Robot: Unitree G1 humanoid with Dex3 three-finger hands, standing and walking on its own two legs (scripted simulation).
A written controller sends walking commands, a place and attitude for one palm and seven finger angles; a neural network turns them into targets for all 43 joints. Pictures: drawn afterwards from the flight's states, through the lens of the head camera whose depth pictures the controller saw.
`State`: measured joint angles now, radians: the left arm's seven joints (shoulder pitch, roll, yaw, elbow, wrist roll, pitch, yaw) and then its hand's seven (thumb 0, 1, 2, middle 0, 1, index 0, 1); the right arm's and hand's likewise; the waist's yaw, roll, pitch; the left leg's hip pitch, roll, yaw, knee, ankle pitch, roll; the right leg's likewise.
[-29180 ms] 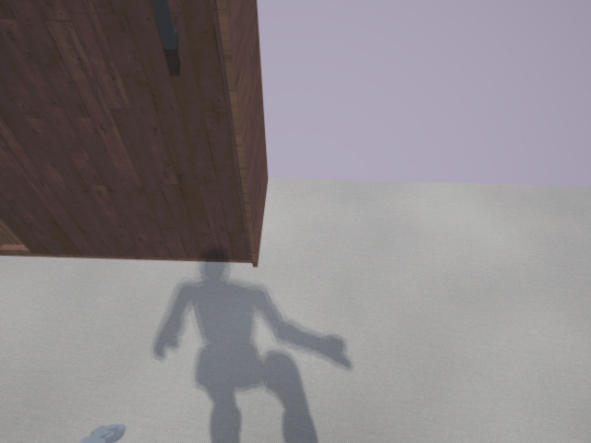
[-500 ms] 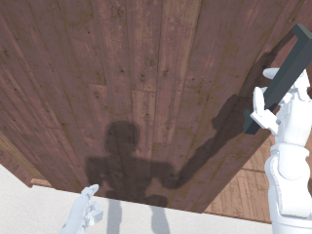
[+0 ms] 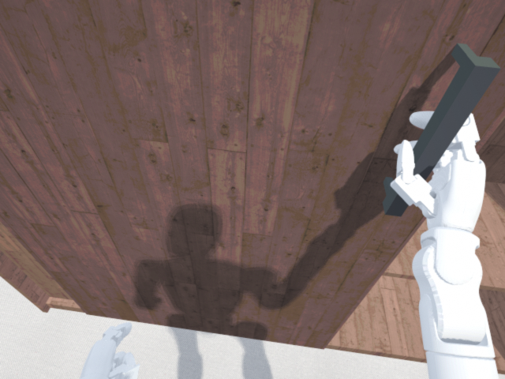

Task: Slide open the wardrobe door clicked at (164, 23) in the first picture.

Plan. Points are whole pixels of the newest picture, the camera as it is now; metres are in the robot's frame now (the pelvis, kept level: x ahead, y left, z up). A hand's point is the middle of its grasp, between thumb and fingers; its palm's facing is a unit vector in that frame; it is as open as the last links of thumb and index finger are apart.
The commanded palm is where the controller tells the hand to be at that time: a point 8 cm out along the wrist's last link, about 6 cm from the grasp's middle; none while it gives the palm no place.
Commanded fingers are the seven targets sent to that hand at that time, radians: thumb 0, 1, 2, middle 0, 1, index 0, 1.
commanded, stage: stop walking and hold the door there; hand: right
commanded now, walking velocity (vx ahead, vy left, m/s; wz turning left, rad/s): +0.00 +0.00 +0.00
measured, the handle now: (422, 141) +0.36 -0.19 +0.25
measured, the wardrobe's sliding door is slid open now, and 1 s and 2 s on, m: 0.70 0.70 0.70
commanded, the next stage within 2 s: loosen the grip on the handle in 0.08 s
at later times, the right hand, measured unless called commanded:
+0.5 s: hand (404, 174) +0.32 -0.16 +0.22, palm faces +0.29 +0.96 -0.05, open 11.6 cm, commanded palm +0.28 -0.21 +0.21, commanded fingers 0.00 0.55 -0.20 0.36 1.28 0.36 1.28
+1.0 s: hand (404, 180) +0.32 -0.16 +0.22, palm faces +0.24 +0.97 -0.09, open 15.1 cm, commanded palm +0.28 -0.22 +0.21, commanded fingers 0.00 0.55 -0.20 0.25 1.15 0.25 1.15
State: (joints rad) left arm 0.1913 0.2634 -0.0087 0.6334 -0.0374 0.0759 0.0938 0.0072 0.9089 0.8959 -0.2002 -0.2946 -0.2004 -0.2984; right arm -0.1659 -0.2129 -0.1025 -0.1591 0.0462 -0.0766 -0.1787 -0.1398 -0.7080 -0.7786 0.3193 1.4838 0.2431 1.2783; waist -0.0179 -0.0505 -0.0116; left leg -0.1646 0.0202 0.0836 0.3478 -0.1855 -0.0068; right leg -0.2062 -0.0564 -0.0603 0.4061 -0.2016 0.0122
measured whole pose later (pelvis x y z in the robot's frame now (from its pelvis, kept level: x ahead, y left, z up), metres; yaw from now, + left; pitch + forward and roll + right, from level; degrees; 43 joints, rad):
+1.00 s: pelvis +0.00 +0.01 -0.01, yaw +1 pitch -1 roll -1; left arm 0.19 0.22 -0.01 0.68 -0.02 -0.15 0.03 0.01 0.91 0.90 -0.20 -0.29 -0.20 -0.30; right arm -0.19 -0.23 -0.18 -0.02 0.10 -0.19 -0.10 -0.02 0.55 -0.20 0.41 1.29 0.19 1.08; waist -0.03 -0.03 -0.02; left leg -0.23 0.03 0.06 0.53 -0.28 0.01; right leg -0.22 -0.06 -0.08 0.50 -0.25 0.03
